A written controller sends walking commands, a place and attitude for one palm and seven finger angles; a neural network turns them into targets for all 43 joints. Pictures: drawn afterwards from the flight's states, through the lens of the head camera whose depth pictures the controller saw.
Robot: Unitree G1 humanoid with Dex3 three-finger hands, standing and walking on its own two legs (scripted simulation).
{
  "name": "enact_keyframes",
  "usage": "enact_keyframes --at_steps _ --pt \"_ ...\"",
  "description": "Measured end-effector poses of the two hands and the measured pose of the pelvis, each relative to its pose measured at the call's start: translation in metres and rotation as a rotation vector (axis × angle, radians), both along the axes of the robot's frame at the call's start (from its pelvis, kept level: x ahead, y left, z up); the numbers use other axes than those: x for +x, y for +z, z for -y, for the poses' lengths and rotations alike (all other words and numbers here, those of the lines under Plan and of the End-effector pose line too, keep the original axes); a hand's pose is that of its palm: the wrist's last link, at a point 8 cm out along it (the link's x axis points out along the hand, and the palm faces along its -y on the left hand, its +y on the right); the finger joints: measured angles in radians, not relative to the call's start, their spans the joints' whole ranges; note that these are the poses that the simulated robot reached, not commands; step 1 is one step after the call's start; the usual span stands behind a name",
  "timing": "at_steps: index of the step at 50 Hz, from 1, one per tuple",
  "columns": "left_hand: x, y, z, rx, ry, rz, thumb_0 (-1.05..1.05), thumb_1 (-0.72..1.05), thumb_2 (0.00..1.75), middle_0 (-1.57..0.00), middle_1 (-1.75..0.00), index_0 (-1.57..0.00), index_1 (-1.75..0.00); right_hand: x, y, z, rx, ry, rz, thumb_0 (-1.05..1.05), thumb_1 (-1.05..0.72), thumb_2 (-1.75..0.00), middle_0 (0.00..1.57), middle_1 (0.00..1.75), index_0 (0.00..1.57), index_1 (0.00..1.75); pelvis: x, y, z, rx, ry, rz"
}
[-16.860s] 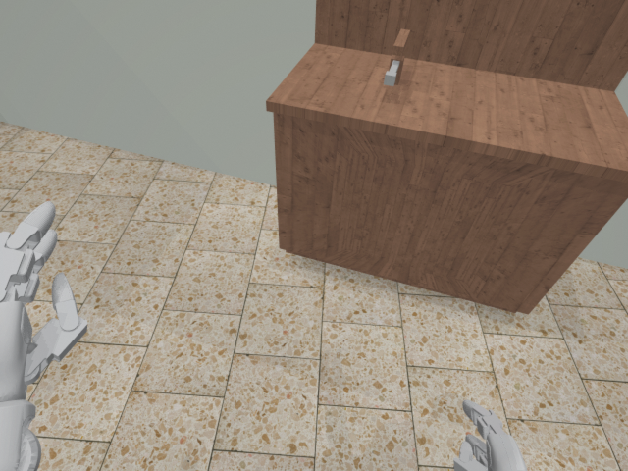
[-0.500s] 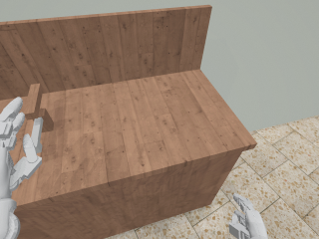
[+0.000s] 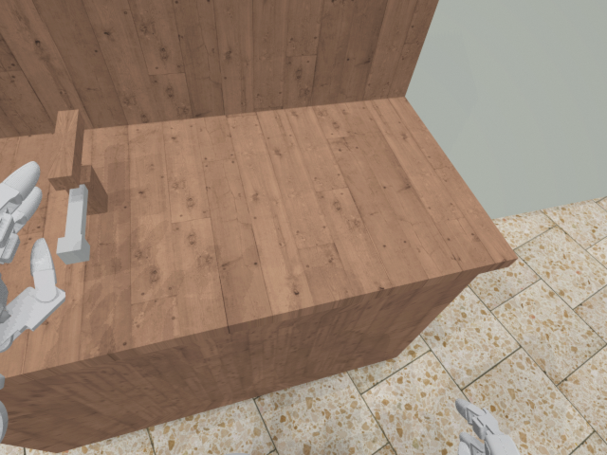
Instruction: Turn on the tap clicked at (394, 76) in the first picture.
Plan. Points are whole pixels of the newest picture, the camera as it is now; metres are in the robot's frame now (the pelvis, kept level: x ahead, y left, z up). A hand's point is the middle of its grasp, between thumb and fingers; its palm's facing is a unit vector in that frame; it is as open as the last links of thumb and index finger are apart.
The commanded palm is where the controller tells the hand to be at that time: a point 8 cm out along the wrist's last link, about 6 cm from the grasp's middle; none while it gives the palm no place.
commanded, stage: come to a stop and stand still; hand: left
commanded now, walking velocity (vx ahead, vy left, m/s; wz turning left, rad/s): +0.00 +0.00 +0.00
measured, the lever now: (73, 249) +0.34 +0.33 +0.03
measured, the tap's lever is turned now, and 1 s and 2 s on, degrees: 0 0 0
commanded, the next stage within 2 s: look again from close up in 0.32 s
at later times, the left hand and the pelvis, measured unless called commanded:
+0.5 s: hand (6, 318) +0.20 +0.27 +0.16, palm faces +0.39 -0.85 -0.35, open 7.4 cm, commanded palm +0.14 +0.29 +0.18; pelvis -0.01 +0.01 +0.01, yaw +1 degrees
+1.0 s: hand (49, 327) +0.20 +0.23 +0.16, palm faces +0.35 -0.87 -0.35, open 7.4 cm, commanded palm +0.14 +0.27 +0.18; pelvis -0.02 -0.01 +0.01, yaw +0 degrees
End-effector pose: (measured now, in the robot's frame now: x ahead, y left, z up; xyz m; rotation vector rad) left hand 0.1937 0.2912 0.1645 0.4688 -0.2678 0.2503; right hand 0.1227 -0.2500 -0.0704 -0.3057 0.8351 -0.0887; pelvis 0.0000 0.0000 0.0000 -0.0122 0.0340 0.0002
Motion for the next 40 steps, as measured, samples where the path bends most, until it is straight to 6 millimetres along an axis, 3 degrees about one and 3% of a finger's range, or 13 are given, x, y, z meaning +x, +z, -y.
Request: enact_keyframes --at_steps 5,11,18,28,40 --pt "-0.001 0.007 -0.025 0.029 0.052 0.037 0.02 0.88 0.90 -0.21 -0.30 -0.21 -0.30 0.012 0.002 -0.017 0.004 0.048 0.011 0.01 -0.90 -0.89 0.20 0.30 0.20 0.30 -0.001 -0.001 -0.010 0.008 0.008 0.001" --pt "-0.011 0.025 -0.021 0.057 0.027 0.104 0.02 0.89 0.90 -0.21 -0.30 -0.21 -0.30 0.038 0.004 -0.048 0.072 0.106 0.098 0.01 -0.90 -0.89 0.20 0.30 0.21 0.30 -0.004 -0.002 -0.018 0.019 0.020 0.014" --pt "-0.025 0.021 -0.026 0.020 0.071 0.045 0.01 0.89 0.90 -0.21 -0.30 -0.21 -0.30 0.055 0.011 -0.068 0.134 0.122 0.160 0.01 -0.90 -0.89 0.20 0.30 0.21 0.30 -0.009 0.002 -0.017 0.009 0.022 0.023" --pt "-0.035 0.012 -0.011 -0.075 0.097 0.014 0.01 0.89 0.90 -0.21 -0.30 -0.21 -0.30 0.053 0.019 -0.051 0.100 0.098 0.185 0.01 -0.90 -0.89 0.20 0.30 0.21 0.30 -0.015 0.006 -0.009 0.003 0.023 0.038" --pt "-0.037 0.015 0.005 -0.067 0.072 0.003 0.01 0.89 0.90 -0.21 -0.30 -0.21 -0.30 0.032 0.023 -0.019 0.068 0.023 0.195 0.01 -0.90 -0.89 0.20 0.30 0.21 0.30 -0.019 0.008 0.004 -0.001 0.015 0.047"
